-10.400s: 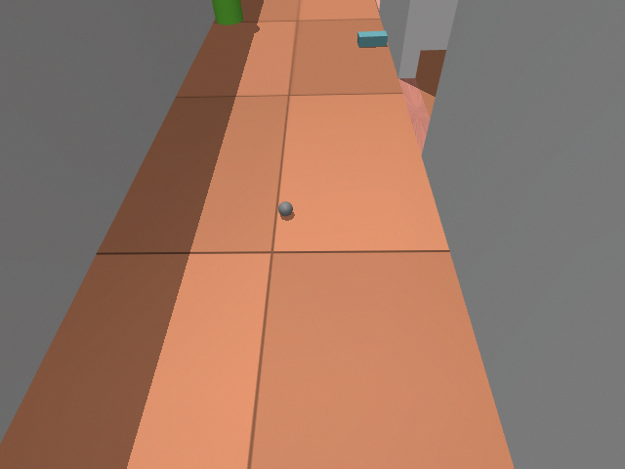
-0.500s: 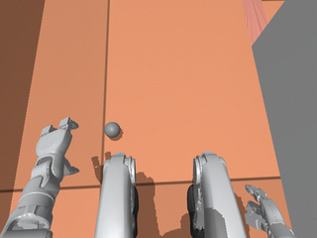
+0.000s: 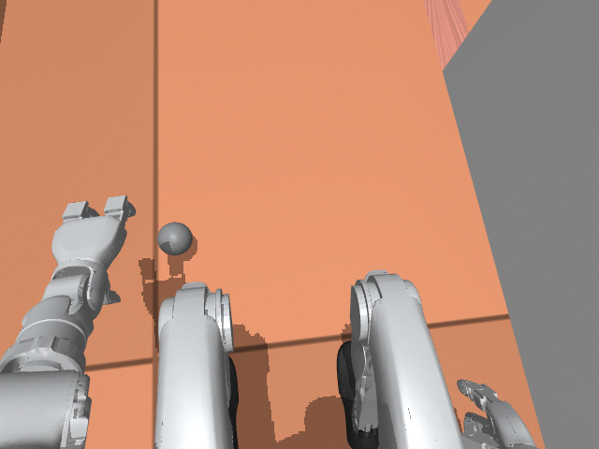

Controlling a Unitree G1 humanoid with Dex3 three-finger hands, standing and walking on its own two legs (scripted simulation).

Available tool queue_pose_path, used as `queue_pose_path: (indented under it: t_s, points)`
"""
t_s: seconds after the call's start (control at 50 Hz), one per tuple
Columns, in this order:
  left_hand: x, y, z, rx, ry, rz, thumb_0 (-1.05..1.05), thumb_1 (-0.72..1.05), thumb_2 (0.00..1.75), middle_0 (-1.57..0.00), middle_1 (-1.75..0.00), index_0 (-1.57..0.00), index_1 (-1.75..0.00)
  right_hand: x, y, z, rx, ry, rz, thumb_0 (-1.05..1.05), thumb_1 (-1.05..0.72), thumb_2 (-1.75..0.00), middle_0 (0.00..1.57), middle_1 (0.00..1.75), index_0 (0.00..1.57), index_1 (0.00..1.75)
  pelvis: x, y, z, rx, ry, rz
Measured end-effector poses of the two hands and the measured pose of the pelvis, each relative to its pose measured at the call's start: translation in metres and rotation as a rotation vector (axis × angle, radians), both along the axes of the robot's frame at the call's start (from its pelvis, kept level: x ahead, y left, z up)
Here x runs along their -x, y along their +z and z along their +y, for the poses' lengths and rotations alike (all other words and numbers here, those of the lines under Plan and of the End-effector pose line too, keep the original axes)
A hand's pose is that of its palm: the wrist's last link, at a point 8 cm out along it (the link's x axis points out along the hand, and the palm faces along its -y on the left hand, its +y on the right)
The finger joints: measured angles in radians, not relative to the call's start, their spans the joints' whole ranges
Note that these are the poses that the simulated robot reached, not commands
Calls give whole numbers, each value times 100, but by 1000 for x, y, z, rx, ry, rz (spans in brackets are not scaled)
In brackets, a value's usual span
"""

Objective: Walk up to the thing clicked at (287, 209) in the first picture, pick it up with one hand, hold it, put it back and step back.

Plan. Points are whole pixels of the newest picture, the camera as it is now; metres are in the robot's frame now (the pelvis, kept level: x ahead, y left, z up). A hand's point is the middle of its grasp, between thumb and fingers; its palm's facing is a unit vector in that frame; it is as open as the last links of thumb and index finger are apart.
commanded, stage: rise first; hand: left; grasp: from above
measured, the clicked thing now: (175, 238) +0.46 +0.23 -0.34
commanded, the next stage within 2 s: approach in 0.88 s
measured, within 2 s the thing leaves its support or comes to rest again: neither
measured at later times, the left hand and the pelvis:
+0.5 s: hand (124, 254) +0.39 +0.28 -0.20, palm faces -0.46 -0.06 -0.89, open 14.0 cm; pelvis +0.01 +0.00 -0.03, yaw -1 degrees
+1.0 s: hand (132, 250) +0.40 +0.27 -0.22, palm faces -0.45 -0.07 -0.89, open 13.8 cm; pelvis +0.01 +0.00 -0.04, yaw -1 degrees
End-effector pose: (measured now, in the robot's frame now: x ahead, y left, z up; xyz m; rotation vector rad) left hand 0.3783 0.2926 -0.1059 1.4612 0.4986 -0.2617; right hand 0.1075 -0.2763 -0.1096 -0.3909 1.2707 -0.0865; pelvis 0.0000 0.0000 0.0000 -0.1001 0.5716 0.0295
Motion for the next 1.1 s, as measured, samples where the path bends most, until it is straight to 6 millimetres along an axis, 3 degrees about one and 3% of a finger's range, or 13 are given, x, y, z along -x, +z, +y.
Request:
queue_pose_path:
  t_s: [0.16,0.38,0.7,1.1]
  points:
    - [-7,-14,-3,-25,-29,0,0,-53,103,-9,-96,-9,-97,-7,-15,4,-20,25,2,1,-91,-90,20,30,20,29,-1,-12,-2,-3,-5,1]
    - [-17,-32,-8,-29,-40,-10,0,-51,100,-11,-97,-11,-97,1,-28,4,-24,20,47,1,-91,-90,20,30,20,29,-6,-23,-3,-3,-11,9]
    - [-26,-45,-14,-20,-33,-4,0,-48,98,-12,-98,-12,-97,14,-35,-2,-19,9,85,1,-91,-90,20,30,20,29,-8,-32,-4,-5,-17,12]
    - [-34,-62,-20,-20,-55,2,0,-48,98,-13,-97,-13,-98,16,-43,-3,-16,32,107,1,-91,-90,20,30,20,29,-11,-42,-4,-3,-19,16]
